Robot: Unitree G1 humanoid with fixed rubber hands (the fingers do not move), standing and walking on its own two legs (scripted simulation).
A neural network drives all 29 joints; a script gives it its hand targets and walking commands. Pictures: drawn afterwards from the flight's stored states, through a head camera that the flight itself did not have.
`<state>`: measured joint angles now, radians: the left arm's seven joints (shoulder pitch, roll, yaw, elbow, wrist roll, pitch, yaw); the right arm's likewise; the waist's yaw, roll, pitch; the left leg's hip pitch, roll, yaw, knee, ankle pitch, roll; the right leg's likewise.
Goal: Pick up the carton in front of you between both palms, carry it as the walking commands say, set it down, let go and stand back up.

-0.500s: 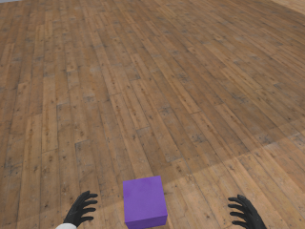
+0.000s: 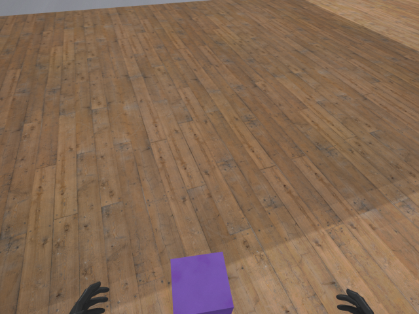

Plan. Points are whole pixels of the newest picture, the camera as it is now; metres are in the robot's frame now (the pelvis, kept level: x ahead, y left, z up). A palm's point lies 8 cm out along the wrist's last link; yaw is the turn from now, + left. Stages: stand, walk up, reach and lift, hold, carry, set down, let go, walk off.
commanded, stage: stand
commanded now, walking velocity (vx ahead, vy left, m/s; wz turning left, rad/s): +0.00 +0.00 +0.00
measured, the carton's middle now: (200, 292) +0.36 +0.05 -0.64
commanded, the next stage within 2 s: none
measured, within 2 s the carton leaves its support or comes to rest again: neither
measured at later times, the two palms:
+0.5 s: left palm out of the picture +0.08 +0.29 -0.10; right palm out of the picture +0.09 -0.27 -0.09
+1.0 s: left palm out of the picture +0.05 +0.29 -0.10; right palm out of the picture +0.06 -0.29 -0.10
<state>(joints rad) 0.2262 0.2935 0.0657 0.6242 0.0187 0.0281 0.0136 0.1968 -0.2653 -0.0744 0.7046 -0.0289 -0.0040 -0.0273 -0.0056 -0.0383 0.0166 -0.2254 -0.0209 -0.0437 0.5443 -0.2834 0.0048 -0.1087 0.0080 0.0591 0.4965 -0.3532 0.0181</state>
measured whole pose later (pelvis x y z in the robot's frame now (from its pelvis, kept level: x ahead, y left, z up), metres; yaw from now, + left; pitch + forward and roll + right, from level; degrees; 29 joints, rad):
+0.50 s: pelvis -0.02 +0.01 +0.00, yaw +0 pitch -3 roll +0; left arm 0.26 0.32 0.04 0.77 0.02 -0.01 0.03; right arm 0.19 -0.28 -0.06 0.85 -0.02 -0.02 -0.03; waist -0.01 -0.03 0.04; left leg -0.22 -0.03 -0.04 0.51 -0.24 0.02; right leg -0.10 -0.01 0.06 0.47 -0.32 0.03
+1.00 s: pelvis -0.03 +0.00 +0.01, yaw +1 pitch -3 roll +0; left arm 0.24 0.34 0.03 0.86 0.01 -0.02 0.03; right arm 0.18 -0.31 -0.05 0.94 -0.01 -0.01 -0.03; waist -0.01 -0.02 0.04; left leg -0.20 -0.02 -0.05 0.46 -0.20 0.01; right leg -0.09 0.00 0.05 0.43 -0.28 0.03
